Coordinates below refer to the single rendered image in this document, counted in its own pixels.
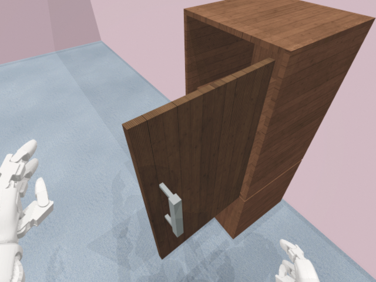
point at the left robot hand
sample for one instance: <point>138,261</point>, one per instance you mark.
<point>15,172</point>

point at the cupboard door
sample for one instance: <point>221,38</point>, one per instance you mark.
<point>199,146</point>

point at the right robot hand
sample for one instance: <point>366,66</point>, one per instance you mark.
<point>301,271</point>

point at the handle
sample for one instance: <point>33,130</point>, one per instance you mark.
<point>176,216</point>

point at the left robot forearm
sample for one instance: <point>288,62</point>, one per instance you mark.
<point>11,269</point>

